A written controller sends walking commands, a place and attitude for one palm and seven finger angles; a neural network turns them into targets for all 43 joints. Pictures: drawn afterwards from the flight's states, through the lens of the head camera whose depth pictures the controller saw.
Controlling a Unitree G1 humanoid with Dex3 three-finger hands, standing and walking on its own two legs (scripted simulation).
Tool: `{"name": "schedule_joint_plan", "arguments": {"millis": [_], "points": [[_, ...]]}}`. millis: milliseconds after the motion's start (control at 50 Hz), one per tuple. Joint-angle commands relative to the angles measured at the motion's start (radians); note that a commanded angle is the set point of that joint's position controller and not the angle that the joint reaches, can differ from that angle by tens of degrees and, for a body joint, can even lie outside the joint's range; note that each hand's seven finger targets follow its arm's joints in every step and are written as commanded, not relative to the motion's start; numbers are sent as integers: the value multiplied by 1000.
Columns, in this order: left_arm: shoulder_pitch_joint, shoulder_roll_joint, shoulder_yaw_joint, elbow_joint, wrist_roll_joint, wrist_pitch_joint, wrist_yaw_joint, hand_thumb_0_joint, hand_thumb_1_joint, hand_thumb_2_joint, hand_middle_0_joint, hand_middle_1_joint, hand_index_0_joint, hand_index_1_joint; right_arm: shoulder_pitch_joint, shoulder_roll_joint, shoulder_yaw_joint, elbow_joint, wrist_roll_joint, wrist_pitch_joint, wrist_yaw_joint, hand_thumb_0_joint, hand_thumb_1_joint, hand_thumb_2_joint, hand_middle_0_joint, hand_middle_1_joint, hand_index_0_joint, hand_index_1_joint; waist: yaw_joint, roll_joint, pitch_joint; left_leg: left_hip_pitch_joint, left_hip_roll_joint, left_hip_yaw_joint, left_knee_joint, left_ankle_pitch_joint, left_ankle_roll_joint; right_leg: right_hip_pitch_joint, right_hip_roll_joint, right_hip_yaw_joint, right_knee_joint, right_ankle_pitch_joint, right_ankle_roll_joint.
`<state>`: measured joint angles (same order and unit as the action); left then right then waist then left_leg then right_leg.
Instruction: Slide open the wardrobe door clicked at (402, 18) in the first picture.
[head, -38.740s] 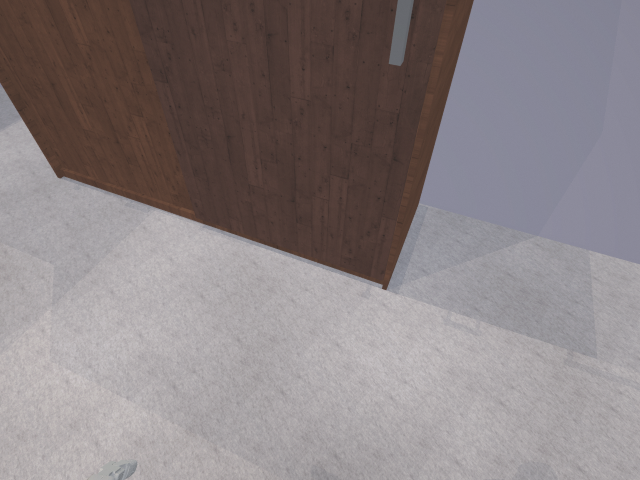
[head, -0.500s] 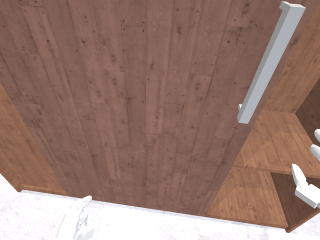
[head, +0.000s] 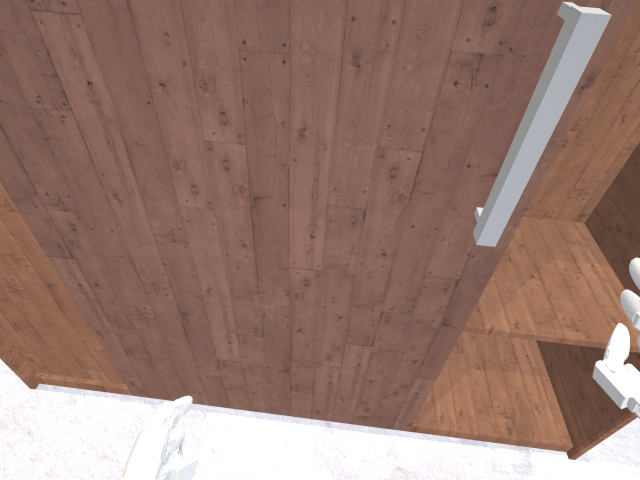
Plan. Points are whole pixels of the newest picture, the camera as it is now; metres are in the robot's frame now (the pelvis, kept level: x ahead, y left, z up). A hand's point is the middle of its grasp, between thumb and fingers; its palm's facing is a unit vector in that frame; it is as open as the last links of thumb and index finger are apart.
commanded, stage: step back with the hand held close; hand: right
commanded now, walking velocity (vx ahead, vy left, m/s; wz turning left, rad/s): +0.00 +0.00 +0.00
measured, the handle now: (520, 140) +0.43 -0.24 +0.26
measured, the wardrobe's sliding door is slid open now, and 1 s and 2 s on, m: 0.50 0.50 0.50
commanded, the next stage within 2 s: stop stepping back and stand still in 1.20 s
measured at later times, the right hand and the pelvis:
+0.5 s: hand out of the picture +0.15 -0.29 +0.15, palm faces +0.38 +0.78 -0.49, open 7.4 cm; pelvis -0.05 -0.02 -0.01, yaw +1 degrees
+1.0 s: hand out of the picture +0.10 -0.33 +0.17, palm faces +0.49 +0.73 -0.47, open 7.4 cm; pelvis -0.09 -0.04 +0.00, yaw -3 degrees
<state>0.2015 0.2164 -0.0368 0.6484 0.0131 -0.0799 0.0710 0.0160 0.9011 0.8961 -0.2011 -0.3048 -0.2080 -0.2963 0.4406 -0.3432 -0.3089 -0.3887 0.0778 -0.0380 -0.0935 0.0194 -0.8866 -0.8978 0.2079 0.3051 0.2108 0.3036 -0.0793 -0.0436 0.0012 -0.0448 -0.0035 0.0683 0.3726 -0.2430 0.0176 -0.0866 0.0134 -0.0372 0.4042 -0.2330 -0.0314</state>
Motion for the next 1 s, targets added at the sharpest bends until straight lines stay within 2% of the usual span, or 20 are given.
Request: {"name": "schedule_joint_plan", "arguments": {"millis": [0, 20, 40, 60, 80, 160, 200, 280, 360, 440, 520, 560, 660, 720, 760, 820, 840, 900, 940, 980], "points": [[-150, 115, 48, -157, -4, -61, 15, 0, 900, 900, -200, -300, -200, -300, -154, -238, -170, -211, 3, -77, -29, 0, -900, -900, 200, 300, 200, 300, 0, -35, -40, -47, 8, -46, -70, 173, 9, 10, -22, 51, -56, 194, 11], [-150, 124, 43, -211, -20, -37, 13, 0, 900, 900, -200, -300, -200, -300, -273, -340, -269, -281, -3, -123, -37, 0, -900, -900, 200, 300, 200, 300, 36, -6, 35, -148, 61, -128, -122, 207, 0, -78, -46, 71, -17, 130, -14], [-149, 111, 40, -192, -16, -27, 19, 0, 900, 900, -200, -300, -200, -300, -268, -340, -271, -243, -6, -145, -35, 0, -900, -900, 200, 300, 200, 300, 40, 6, 34, -160, 88, -138, -128, 225, 8, -74, -41, 83, -2, 112, -13], [-150, 108, 42, -182, -11, -17, 18, 0, 900, 900, -200, -300, -200, -300, -138, -249, -198, -157, -7, -136, -27, 0, -900, -900, 200, 300, 200, 300, 47, 62, 35, -191, 95, -140, -128, 255, 5, -58, -43, 82, 15, 148, -14], [-140, 117, 47, -197, -10, -8, 12, 0, 900, 900, -200, -300, -200, -300, -95, -214, -164, -155, -14, -133, -23, 0, -900, -900, 200, 300, 200, 300, 47, 52, -2, -190, 99, -133, -117, 272, -1, -48, -44, 73, 24, 172, -13], [-123, 131, 62, -227, -13, 18, 11, 0, 900, 900, -200, -300, -200, -300, 34, -192, -149, -180, -15, -144, -25, 0, -900, -900, 200, 300, 200, 300, 48, -30, -146, -138, 85, -94, -45, 361, -22, -10, -62, 59, 18, 332, -15], [-121, 134, 68, -243, -16, 32, 12, 0, 900, 900, -200, -300, -200, -300, 63, -219, -172, -221, -13, -148, -30, 0, -900, -900, 200, 300, 200, 300, 48, 12, -185, -126, 75, -86, -26, 372, -28, -20, -67, 63, 17, 355, -16], [-121, 129, 74, -269, -23, 49, 21, 0, 900, 900, -200, -300, -200, -300, 78, -272, -229, -262, -9, -163, -42, 0, -900, -900, 200, 300, 200, 300, 49, 62, -187, -118, 66, -86, -6, 352, -29, -79, -69, 75, 5, 315, -16], [-113, 131, 77, -277, -23, 40, 32, 0, 900, 900, -200, -300, -200, -300, 65, -294, -255, -294, -13, -189, -49, 0, -900, -900, 200, 300, 200, 300, 47, -23, -179, -83, 42, -83, 47, 312, -33, -155, -86, 102, -30, 263, -27], [-105, 154, 84, -281, -21, 17, 33, 0, 900, 900, -200, -300, -200, -300, 43, -271, -243, -295, -32, -206, -48, 0, -900, -900, 200, 300, 200, 300, 47, -99, -144, -7, 6, -80, 111, 215, -37, -315, -118, 149, -107, 16, -52], [-96, 160, 84, -274, -25, -4, 31, 0, 900, 900, -200, -300, -200, -300, 20, -231, -221, -227, -51, -215, -47, 0, -900, -900, 200, 300, 200, 300, 50, -53, -62, 37, 6, -113, 154, 95, -34, -533, -146, 187, -154, -333, -80], [-88, 158, 85, -269, -24, -17, 31, 0, 900, 900, -200, -300, -200, -300, 0, -220, -211, -208, -62, -222, -46, 0, -900, -900, 200, 300, 200, 300, 52, -27, -38, 24, 12, -129, 144, 36, -30, -574, -146, 194, -145, -398, -82], [-62, 147, 87, -251, -15, -43, 21, 0, 900, 900, -200, -300, -200, -300, -67, -225, -187, -247, -70, -249, -53, 0, -900, -900, 200, 300, 200, 300, 69, 76, -14, -251, 83, -212, -41, -235, 17, -403, -75, 155, 29, -347, -46], [-47, 137, 80, -230, -10, -56, 17, 0, 900, 900, -200, -300, -200, -300, -57, -260, -206, -304, -61, -270, -69, 0, -900, -900, 200, 300, 200, 300, 78, 80, -66, -385, 117, -211, -73, -203, 37, -230, -43, 134, 121, -218, -23], [-50, 137, 78, -229, -8, -66, 21, 0, 900, 900, -200, -300, -200, -300, -47, -268, -220, -343, -58, -281, -74, 0, -900, -900, 200, 300, 200, 300, 80, -3, -93, -328, 71, -159, 0, -142, 14, -253, -75, 181, 26, -236, -29], [-78, 163, 89, -244, -1, -90, 30, 0, 900, 900, -200, -300, -200, -300, -39, -276, -275, -375, -90, -300, -69, 0, -900, -900, 200, 300, 200, 300, 48, -286, -128, 93, -94, -70, 452, 22, -42, -664, -266, 412, -315, -549, -111], [-76, 153, 94, -239, 4, -96, 28, 0, 900, 900, -200, -300, -200, -300, -37, -306, -300, -365, -93, -301, -66, 0, -900, -900, 200, 300, 200, 300, 47, -269, -128, 85, -99, -88, 540, -24, -41, -673, -295, 436, -337, -548, -129], [-71, 139, 103, -218, 10, -108, 10, 0, 900, 900, -200, -300, -200, -300, 22, -270, -295, -293, -82, -302, -56, 0, -900, -900, 200, 300, 200, 300, 47, -148, -87, 7, -102, -93, 527, -150, -27, -618, -288, 379, -286, -457, -144], [-53, 126, 104, -194, 10, -123, 2, 0, 900, 900, -200, -300, -200, -300, 69, -239, -266, -260, -60, -302, -53, 0, -900, -900, 200, 300, 200, 300, 51, -119, -98, -131, -92, -71, 343, -210, -17, -380, -256, 337, -252, -284, -115], [-42, 113, 95, -152, 8, -124, -6, 0, 900, 900, -200, -300, -200, -300, 93, -222, -220, -250, -26, -293, -51, 0, -900, -900, 200, 300, 200, 300, 56, -95, -159, -252, -65, -69, 119, -256, 0, -111, -247, 309, -217, -65, -43]]}}
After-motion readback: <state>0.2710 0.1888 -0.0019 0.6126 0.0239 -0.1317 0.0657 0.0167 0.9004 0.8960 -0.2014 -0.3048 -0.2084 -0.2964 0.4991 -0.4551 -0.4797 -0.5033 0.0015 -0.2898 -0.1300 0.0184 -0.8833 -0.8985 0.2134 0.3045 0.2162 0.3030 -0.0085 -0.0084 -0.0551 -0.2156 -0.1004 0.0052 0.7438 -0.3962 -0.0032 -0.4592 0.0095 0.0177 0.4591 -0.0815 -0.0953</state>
